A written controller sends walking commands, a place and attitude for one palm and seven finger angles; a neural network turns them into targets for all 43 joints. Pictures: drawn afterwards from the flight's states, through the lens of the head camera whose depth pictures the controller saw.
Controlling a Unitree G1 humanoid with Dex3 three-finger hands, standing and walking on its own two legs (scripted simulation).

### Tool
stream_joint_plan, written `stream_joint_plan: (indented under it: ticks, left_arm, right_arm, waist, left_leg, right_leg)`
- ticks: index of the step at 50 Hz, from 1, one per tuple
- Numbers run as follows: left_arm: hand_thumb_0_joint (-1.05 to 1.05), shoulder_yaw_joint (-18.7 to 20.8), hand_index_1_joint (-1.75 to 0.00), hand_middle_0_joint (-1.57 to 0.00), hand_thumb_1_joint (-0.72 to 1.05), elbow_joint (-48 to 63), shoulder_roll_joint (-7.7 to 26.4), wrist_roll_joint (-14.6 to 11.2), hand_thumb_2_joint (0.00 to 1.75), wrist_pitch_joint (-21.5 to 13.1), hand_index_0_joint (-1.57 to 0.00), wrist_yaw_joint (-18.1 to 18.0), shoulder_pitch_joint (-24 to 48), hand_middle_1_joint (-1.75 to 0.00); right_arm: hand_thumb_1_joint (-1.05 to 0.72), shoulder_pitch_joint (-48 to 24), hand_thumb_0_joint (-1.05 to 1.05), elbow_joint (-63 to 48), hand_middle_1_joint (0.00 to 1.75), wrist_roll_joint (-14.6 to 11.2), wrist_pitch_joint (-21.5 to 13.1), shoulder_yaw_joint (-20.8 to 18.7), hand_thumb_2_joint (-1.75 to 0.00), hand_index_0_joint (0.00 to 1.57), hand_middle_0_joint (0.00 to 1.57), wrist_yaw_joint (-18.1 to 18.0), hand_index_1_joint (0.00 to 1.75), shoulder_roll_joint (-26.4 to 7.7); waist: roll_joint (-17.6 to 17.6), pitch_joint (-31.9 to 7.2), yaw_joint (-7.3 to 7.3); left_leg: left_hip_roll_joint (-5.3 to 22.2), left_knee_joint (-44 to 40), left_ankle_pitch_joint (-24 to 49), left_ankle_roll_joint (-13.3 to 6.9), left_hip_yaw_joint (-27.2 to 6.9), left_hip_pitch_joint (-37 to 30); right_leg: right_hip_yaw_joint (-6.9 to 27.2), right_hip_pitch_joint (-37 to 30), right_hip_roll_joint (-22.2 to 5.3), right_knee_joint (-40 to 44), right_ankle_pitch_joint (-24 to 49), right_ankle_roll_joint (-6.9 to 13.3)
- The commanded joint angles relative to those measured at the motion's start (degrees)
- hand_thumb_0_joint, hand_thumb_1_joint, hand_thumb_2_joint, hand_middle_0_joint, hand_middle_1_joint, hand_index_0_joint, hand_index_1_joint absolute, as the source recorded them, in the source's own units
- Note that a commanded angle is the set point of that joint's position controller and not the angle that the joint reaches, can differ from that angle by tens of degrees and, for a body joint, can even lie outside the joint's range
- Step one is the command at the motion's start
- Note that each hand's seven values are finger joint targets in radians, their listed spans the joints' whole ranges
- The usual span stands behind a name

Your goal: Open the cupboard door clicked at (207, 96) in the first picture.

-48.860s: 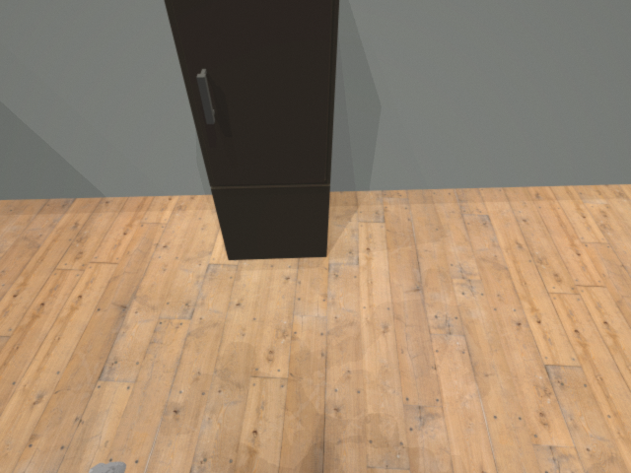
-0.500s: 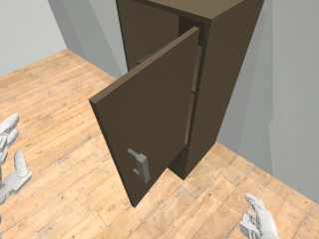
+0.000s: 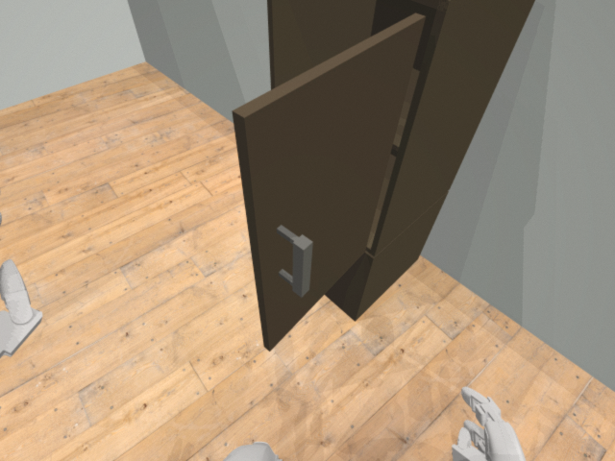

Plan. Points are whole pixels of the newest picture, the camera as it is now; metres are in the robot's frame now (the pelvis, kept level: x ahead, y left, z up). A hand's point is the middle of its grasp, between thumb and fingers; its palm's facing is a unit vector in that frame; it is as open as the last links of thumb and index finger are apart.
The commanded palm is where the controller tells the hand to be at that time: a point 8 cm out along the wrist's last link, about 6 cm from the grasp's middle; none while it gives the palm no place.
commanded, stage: step back with the hand held close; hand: left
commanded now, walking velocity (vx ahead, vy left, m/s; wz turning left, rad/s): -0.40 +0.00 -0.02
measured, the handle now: (292, 261) +0.40 +0.06 -0.01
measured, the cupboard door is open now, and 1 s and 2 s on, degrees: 95 95 95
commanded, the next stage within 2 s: stop stepping back and stand still in 0.44 s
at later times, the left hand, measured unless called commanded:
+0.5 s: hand (38, 367) +0.15 +0.23 +0.18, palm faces +0.32 -0.83 -0.45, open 7.4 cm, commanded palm +0.09 +0.28 +0.19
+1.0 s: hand out of the picture +0.05 +0.24 +0.18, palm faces +0.45 -0.80 -0.39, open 7.4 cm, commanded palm -0.01 +0.28 +0.19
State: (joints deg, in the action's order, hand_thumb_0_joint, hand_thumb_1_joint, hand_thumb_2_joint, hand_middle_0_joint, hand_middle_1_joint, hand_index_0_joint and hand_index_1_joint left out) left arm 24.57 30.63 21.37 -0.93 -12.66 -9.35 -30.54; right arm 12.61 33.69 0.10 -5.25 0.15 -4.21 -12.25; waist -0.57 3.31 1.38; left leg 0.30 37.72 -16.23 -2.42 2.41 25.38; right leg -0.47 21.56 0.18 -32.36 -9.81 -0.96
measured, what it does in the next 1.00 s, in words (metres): walks backwards: right foot, then left foot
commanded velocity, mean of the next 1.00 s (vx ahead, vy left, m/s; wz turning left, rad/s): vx -0.11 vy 0.02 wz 0.01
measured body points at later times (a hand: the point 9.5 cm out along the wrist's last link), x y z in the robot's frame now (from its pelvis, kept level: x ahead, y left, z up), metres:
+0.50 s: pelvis -0.07 -0.01 +0.01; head -0.05 +0.01 +0.45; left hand +0.13 +0.28 +0.20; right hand +0.09 -0.24 -0.07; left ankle +0.03 +0.07 -0.72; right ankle -0.17 -0.12 -0.72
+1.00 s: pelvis -0.16 -0.02 +0.01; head -0.18 -0.02 +0.46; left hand +0.02 +0.28 +0.20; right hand -0.06 -0.29 -0.08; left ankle -0.19 +0.13 -0.72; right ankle -0.16 -0.10 -0.72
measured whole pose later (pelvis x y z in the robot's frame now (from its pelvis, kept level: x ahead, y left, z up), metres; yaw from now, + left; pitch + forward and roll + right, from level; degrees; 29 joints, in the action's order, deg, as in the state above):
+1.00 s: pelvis -0.16 -0.02 +0.01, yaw -2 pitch +1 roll +0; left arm 21.3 23.9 19.5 -1.0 -9.8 -10.2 -28.2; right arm 18.4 40.0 0.5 -7.6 -1.3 -5.4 -14.8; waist -0.3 -3.7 0.0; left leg 3.1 27.6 -16.7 -1.8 1.8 11.1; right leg -5.7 15.7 0.6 -29.9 -15.2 3.0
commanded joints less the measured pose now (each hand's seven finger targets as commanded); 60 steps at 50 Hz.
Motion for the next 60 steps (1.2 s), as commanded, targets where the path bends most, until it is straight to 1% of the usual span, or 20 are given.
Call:
stream_joint_plan:
  ticks: [1,5,6,8,14,16,18,19,22,23,25,28,33,34,36,37,40,46,52,60]
  left_arm:
    - [0.00,6.29,-0.30,-0.20,0.90,11.53,12.39,-0.48,0.90,-3.79,-0.20,-1.91,4.91,-0.30]
    - [0.00,9.61,-0.30,-0.20,0.90,14.44,12.84,0.28,0.90,-4.54,-0.20,-1.70,4.10,-0.30]
    - [0.00,10.88,-0.30,-0.20,0.90,16.09,14.47,0.36,0.90,-4.87,-0.20,-1.63,5.20,-0.30]
    - [0.00,10.65,-0.30,-0.20,0.90,12.24,13.56,-0.45,0.90,-4.99,-0.20,-1.45,1.39,-0.30]
    - [0.00,5.15,-0.30,-0.20,0.90,12.34,11.06,-2.86,0.90,-3.30,-0.20,-0.87,1.48,-0.30]
    - [0.00,5.65,-0.30,-0.20,0.90,12.38,12.96,-3.00,0.90,-3.98,-0.20,-0.20,3.12,-0.30]
    - [0.00,7.07,-0.30,-0.20,0.90,13.18,16.58,-2.70,0.90,-4.63,-0.20,-0.65,6.39,-0.30]
    - [0.00,10.37,-0.30,-0.20,0.90,12.27,20.33,-1.64,0.90,-5.41,-0.20,-1.25,8.07,-0.30]
    - [0.00,7.77,-0.30,-0.20,0.90,9.36,17.23,-1.56,0.90,-2.00,-0.20,0.28,6.20,-0.30]
    - [0.00,7.43,-0.30,-0.20,0.90,10.64,16.70,-2.23,0.90,-1.38,-0.20,0.79,5.86,-0.30]
    - [0.00,7.06,-0.30,-0.20,0.90,12.84,16.03,-3.48,0.90,-2.23,-0.20,1.64,5.24,-0.30]
    - [0.00,8.66,-0.30,-0.20,0.90,12.75,14.54,-3.70,0.90,-2.01,-0.20,1.29,-3.32,-0.30]
    - [0.00,9.83,-0.30,-0.20,0.90,14.66,14.70,-3.31,0.90,0.46,-0.20,-0.78,-8.51,-0.30]
    - [0.00,10.18,-0.30,-0.20,0.90,13.83,15.33,-2.89,0.90,0.92,-0.20,-0.81,-8.77,-0.30]
    - [0.00,11.37,-0.30,-0.20,0.90,14.47,18.39,-2.18,0.90,0.80,-0.20,-0.99,-4.25,-0.30]
    - [0.00,11.17,-0.30,-0.20,0.90,14.96,17.42,-1.69,0.90,0.07,-0.20,-1.44,1.74,-0.30]
    - [0.00,5.57,-0.30,-0.20,0.90,4.21,12.46,-0.87,0.90,-0.22,-0.20,-1.39,5.22,-0.30]
    - [0.00,2.88,-0.30,-0.20,0.90,4.57,11.40,0.68,0.90,-1.35,-0.20,-1.71,8.74,-0.30]
    - [0.00,7.84,-0.30,-0.20,0.90,9.07,13.67,-0.43,0.90,-2.47,-0.20,-1.34,-0.63,-0.30]
    - [0.00,6.37,-0.30,-0.20,0.90,4.36,11.66,-0.87,0.90,-2.55,-0.20,-0.91,1.47,-0.30]
  right_arm:
    - [-0.90,-4.20,0.00,-7.51,0.30,0.17,-2.73,-2.93,-0.90,0.20,0.20,-0.89,0.30,-7.25]
    - [-0.90,-6.85,0.00,-9.11,0.30,0.71,-3.45,-3.18,-0.90,0.20,0.20,-1.42,0.30,-8.60]
    - [-0.90,-5.98,0.00,-8.80,0.30,1.21,-4.13,-3.83,-0.90,0.20,0.20,-1.25,0.30,-7.13]
    - [-0.90,-6.74,0.00,-7.72,0.30,1.11,-4.95,-4.40,-0.90,0.20,0.20,-0.25,0.30,-6.83]
    - [-0.90,-6.29,0.00,-4.75,0.30,1.18,-5.43,-3.02,-0.90,0.20,0.20,0.96,0.30,-6.20]
    - [-0.90,-5.96,0.00,-4.03,0.30,1.36,-4.42,-3.09,-0.90,0.20,0.20,1.08,0.30,-5.99]
    - [-0.90,-7.05,0.00,-3.70,0.30,1.05,-2.97,-2.24,-0.90,0.20,0.20,0.81,0.30,-4.77]
    - [-0.90,-7.87,0.00,-4.10,0.30,2.09,-3.64,-1.80,-0.90,0.20,0.20,0.25,0.30,-5.21]
    - [-0.90,-9.22,0.00,-5.99,0.30,-0.07,-2.81,-1.92,-0.90,0.20,0.20,-1.13,0.30,-5.57]
    - [-0.90,-8.70,0.00,-6.51,0.30,-0.32,-2.30,-1.60,-0.90,0.20,0.20,-1.64,0.30,-6.06]
    - [-0.90,-7.71,0.00,-6.67,0.30,-0.26,-2.90,-2.37,-0.90,0.20,0.20,-0.48,0.30,-7.69]
    - [-0.90,-6.10,0.00,-6.19,0.30,1.17,-4.72,-3.20,-0.90,0.20,0.20,0.91,0.30,-6.45]
    - [-0.90,-7.76,0.00,-8.97,0.30,0.85,-3.41,-2.62,-0.90,0.20,0.20,0.33,0.30,-6.83]
    - [-0.90,-7.68,0.00,-9.24,0.30,0.74,-2.99,-2.72,-0.90,0.20,0.20,0.13,0.30,-6.35]
    - [-0.90,-6.58,0.00,-7.60,0.30,0.96,-1.58,-3.43,-0.90,0.20,0.20,-0.15,0.30,-6.25]
    - [-0.90,-5.86,0.00,-5.89,0.30,1.93,-1.91,-3.37,-0.90,0.20,0.20,-0.01,0.30,-7.31]
    - [-0.90,-3.47,0.00,-3.89,0.30,0.63,-3.06,-2.43,-0.90,0.20,0.20,-1.32,0.30,-6.19]
    - [-0.90,-3.29,0.00,-3.61,0.30,0.70,-6.05,-2.42,-0.90,0.20,0.20,-1.86,0.30,-6.64]
    - [-0.90,-2.89,0.00,-5.06,0.30,-0.12,-5.82,-2.43,-0.90,0.20,0.20,-0.57,0.30,-6.57]
    - [-0.90,-3.38,0.00,-5.27,0.30,-0.04,-5.26,-2.25,-0.90,0.20,0.20,0.31,0.30,-6.12]
  waist:
    - [3.85,-5.61,-2.43]
    - [-17.35,-7.55,-1.10]
    - [-14.58,-9.83,-1.27]
    - [-8.78,-10.42,-0.75]
    - [-13.53,-11.31,-0.90]
    - [-7.07,-11.50,-0.99]
    - [5.29,-11.56,-1.16]
    - [5.54,-9.76,-0.28]
    - [10.42,-11.61,-1.79]
    - [3.28,-12.26,-1.95]
    - [-11.59,-17.22,-0.63]
    - [-10.34,-16.91,0.17]
    - [-15.51,-8.91,-0.92]
    - [-10.68,-7.55,-1.15]
    - [12.57,-4.20,-1.14]
    - [8.33,-3.57,-1.66]
    - [5.25,-4.65,-3.40]
    - [6.92,-3.96,-1.17]
    - [-8.68,-9.84,-1.41]
    - [2.22,-4.23,-2.12]
  left_leg:
    - [0.93,-2.84,-9.17,1.23,-4.52,-9.68]
    - [17.37,-32.43,-31.56,-5.72,-25.17,16.25]
    - [19.26,-32.94,-25.68,-6.92,-26.12,13.13]
    - [17.99,-27.63,-16.60,-7.20,-21.17,5.46]
    - [12.36,-29.72,-8.07,-0.60,-12.13,-7.04]
    - [9.62,-20.65,1.73,2.68,-7.64,-12.56]
    - [2.96,-0.62,3.61,4.68,-2.02,-17.01]
    - [2.47,3.54,0.15,4.56,-0.46,-13.99]
    - [-0.88,-2.79,12.11,3.26,0.38,-11.65]
    - [0.48,-9.99,28.59,2.07,-1.46,-17.43]
    - [13.25,-18.79,54.09,-3.38,-13.78,-28.20]
    - [16.17,-25.87,17.37,-5.95,-16.64,-16.09]
    - [7.56,-31.20,-21.33,1.28,-6.81,7.81]
    - [3.93,-23.83,-18.99,2.69,-3.17,8.25]
    - [-3.21,17.62,-6.89,5.16,-2.44,-2.37]
    - [-1.80,27.47,-5.05,4.98,-5.28,0.07]
    - [2.18,18.32,-0.62,3.71,-2.59,0.41]
    - [0.27,-9.68,-3.85,0.32,2.21,-7.96]
    - [7.55,-14.98,16.96,-0.82,-4.59,-12.72]
    - [2.68,-11.39,-0.72,1.08,-1.18,-8.57]
  right_leg:
    - [9.75,9.62,-7.55,13.62,-17.30,4.15]
    - [0.25,-15.07,5.47,-19.47,-10.57,-0.65]
    - [1.86,-13.33,5.46,-27.91,-13.11,-0.21]
    - [3.47,-7.22,4.83,-30.33,-17.08,0.65]
    - [-2.48,-9.46,4.78,-1.46,-21.07,2.65]
    - [2.40,-8.18,-0.30,17.45,-12.72,4.82]
    - [16.33,2.95,-14.99,21.71,2.60,9.01]
    - [14.37,2.58,-16.78,19.33,15.96,8.70]
    - [3.12,-8.17,-8.74,5.24,43.26,3.06]
    - [-0.05,-7.35,-4.20,-0.19,38.57,0.17]
    - [1.51,-1.58,4.02,-13.02,-10.86,-0.52]
    - [3.84,-5.14,3.83,-21.28,-21.96,0.92]
    - [-6.87,-23.21,5.88,0.37,-16.95,2.63]
    - [-4.30,-22.02,3.11,8.36,-17.69,3.40]
    - [27.37,10.15,-21.46,30.04,-37.06,11.79]
    - [28.48,14.41,-23.44,29.71,-35.61,13.70]
    - [11.60,3.30,-13.78,21.12,-22.10,6.93]
    - [12.46,-6.77,-12.86,17.64,-15.30,6.17]
    - [0.67,-12.61,-2.69,1.50,7.07,1.43]
    - [7.92,-7.47,-6.12,12.15,-6.26,2.85]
